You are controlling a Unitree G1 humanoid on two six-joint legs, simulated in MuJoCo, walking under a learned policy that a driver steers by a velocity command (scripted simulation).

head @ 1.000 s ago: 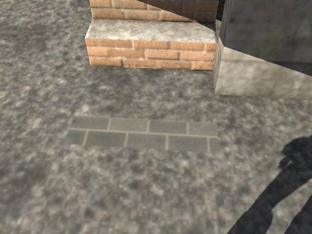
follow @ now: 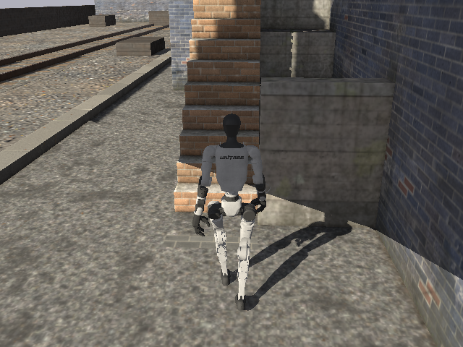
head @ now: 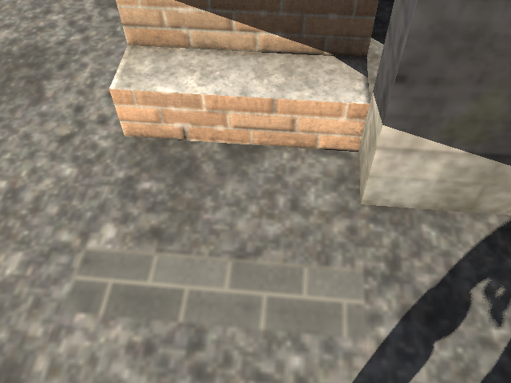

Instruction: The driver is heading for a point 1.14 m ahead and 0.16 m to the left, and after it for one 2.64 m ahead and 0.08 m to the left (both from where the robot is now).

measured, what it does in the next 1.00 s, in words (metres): walks ahead: right foot, then left foot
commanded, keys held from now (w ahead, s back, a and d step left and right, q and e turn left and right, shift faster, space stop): no key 0.22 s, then w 0.78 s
